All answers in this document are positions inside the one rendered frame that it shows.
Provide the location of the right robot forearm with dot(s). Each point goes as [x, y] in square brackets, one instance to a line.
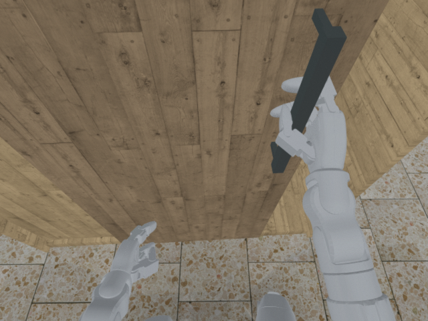
[353, 289]

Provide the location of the left robot forearm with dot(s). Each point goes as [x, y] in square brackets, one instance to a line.
[110, 298]

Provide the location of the right robot thigh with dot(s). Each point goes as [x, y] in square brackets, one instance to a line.
[274, 307]

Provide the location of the robot right hand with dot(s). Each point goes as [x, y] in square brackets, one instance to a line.
[325, 129]

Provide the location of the robot left hand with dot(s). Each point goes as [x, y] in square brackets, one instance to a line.
[138, 262]

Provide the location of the wardrobe door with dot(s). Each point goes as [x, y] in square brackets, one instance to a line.
[31, 201]
[159, 110]

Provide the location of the handle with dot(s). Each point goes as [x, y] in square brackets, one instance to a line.
[325, 53]

